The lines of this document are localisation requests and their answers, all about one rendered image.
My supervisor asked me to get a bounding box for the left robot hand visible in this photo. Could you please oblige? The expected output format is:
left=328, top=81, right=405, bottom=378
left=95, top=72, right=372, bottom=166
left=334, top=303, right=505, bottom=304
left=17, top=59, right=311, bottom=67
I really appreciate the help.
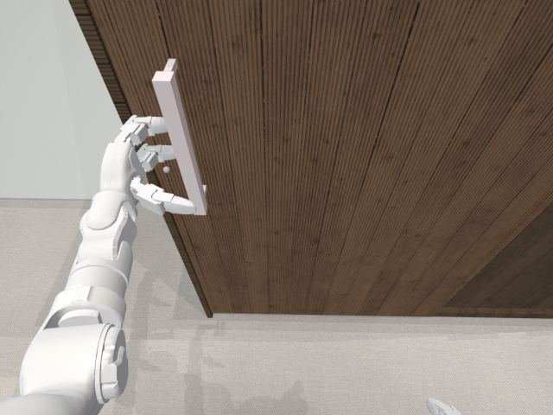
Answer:
left=99, top=115, right=197, bottom=215

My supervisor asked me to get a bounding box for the wardrobe door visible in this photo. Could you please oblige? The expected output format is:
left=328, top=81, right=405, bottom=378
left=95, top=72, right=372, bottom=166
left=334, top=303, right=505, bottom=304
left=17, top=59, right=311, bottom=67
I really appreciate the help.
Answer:
left=443, top=202, right=553, bottom=309
left=87, top=0, right=553, bottom=317

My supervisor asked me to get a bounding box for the robot left upper arm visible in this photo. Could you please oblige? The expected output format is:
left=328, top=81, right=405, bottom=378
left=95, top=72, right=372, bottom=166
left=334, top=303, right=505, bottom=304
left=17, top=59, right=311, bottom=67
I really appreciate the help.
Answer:
left=0, top=323, right=129, bottom=415

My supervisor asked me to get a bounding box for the right robot hand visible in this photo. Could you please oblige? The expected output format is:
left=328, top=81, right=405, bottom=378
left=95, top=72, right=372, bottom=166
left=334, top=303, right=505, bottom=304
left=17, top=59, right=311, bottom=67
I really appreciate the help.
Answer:
left=426, top=398, right=461, bottom=415

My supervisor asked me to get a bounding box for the robot left forearm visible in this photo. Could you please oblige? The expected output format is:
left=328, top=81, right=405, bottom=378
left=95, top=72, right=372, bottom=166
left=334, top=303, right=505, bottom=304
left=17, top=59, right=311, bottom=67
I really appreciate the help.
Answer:
left=19, top=190, right=138, bottom=396

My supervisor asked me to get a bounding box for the handle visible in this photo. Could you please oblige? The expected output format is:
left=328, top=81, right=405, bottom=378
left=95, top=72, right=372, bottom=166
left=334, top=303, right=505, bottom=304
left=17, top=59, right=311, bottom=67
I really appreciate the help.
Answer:
left=152, top=59, right=207, bottom=215

